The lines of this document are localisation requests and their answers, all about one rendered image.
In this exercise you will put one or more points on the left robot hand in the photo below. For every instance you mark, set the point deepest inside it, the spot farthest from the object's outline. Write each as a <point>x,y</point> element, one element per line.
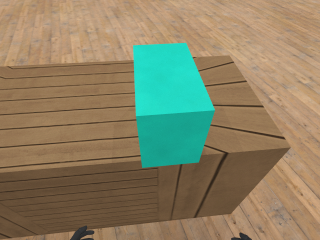
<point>82,232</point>

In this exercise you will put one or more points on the pedestal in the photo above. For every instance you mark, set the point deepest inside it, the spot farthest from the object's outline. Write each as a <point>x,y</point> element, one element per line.
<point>70,154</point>

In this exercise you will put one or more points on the carton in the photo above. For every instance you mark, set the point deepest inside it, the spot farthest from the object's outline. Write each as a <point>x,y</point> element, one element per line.
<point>173,109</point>

